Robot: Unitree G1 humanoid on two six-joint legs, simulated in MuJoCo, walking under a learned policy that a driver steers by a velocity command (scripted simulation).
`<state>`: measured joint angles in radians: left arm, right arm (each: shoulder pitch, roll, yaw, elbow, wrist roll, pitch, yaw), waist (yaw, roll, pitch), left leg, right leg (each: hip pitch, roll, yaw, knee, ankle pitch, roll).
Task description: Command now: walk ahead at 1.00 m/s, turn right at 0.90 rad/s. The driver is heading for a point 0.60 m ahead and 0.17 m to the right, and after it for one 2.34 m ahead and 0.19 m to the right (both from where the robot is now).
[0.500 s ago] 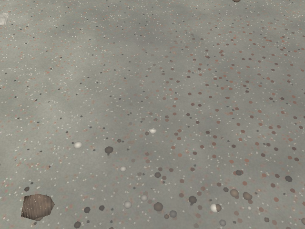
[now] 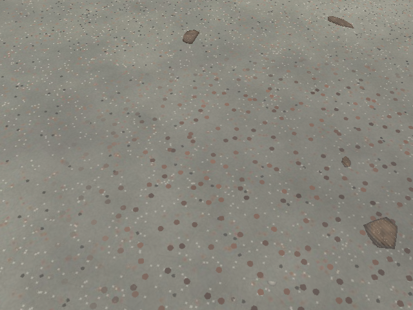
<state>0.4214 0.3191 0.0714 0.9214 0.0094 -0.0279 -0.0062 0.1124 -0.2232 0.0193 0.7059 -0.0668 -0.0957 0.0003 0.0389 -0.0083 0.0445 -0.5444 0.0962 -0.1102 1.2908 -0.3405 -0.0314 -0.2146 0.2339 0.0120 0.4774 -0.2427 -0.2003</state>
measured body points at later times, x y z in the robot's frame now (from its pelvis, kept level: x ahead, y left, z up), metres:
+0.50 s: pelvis +0.47 +0.04 +0.01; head +0.49 +0.03 +0.46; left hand +0.80 +0.18 -0.06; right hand +0.31 -0.22 -0.11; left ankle +0.43 +0.19 -0.73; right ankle +0.50 -0.08 -0.64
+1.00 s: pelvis +0.75 -0.09 +0.02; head +0.79 -0.12 +0.46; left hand +1.00 +0.08 -0.10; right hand +0.73 -0.40 -0.10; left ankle +0.93 +0.00 -0.66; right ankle +0.73 -0.15 -0.73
